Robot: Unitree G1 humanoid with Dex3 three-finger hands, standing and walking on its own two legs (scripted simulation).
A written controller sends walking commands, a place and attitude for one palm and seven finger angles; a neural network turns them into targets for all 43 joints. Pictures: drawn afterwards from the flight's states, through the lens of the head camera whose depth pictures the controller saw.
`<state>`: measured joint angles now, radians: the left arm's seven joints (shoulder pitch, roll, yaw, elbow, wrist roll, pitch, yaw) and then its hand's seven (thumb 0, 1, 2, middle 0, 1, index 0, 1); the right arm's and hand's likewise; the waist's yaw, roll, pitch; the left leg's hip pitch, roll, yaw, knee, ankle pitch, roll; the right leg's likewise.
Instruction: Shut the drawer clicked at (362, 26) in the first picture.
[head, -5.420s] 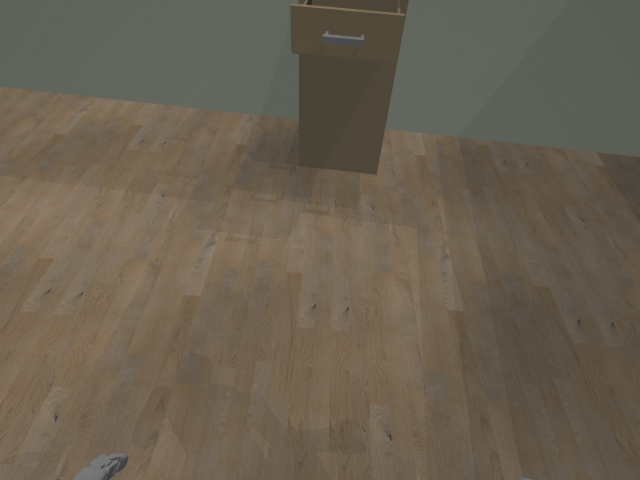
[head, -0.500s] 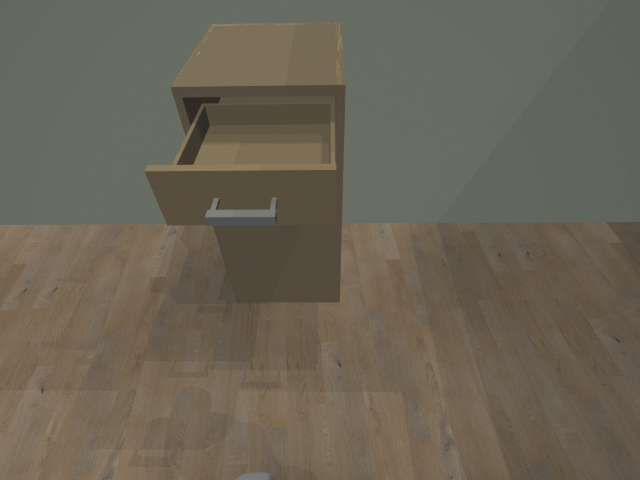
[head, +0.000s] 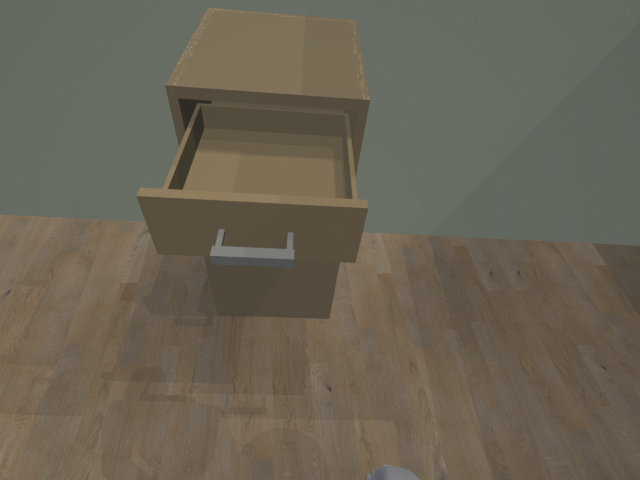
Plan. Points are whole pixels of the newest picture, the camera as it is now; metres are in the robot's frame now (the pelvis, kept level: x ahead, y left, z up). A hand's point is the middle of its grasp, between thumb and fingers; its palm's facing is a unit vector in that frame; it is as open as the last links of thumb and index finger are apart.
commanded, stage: take the last steps up to it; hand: left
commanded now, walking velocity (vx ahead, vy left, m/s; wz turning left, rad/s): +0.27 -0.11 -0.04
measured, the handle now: (254, 246) +0.46 +0.14 -0.01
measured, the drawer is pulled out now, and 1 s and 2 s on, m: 0.29 0.29 0.29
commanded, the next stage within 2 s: come to a stop and stand still in 0.32 s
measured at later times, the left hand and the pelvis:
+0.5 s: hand (274, 408) +0.26 +0.08 -0.16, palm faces +0.05 -0.97 -0.24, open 7.1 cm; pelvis +0.17 -0.10 -0.01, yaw +1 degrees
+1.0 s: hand out of the picture +0.14 +0.15 -0.18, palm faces +0.09 -0.95 -0.29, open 7.4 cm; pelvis +0.13 -0.05 -0.02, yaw +1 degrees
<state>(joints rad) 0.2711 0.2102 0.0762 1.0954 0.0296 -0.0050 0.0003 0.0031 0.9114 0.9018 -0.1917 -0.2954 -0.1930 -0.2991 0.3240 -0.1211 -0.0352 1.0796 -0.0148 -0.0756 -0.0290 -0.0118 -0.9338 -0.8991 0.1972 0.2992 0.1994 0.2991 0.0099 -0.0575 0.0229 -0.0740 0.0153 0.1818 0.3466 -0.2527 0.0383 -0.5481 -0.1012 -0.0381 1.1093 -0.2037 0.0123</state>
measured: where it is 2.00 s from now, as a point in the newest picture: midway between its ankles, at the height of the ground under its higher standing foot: outside the picture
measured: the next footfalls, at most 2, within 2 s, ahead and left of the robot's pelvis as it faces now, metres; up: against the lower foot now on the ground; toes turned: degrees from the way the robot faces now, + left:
right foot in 0.30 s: +0.26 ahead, -0.17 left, +0.00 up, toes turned -9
left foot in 1.00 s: +0.19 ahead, +0.06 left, +0.00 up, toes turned +5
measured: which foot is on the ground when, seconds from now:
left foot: down 0.00-0.30, up 0.32-0.98, down 1.00-1.00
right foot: up 0.00-0.28, down 0.30-1.00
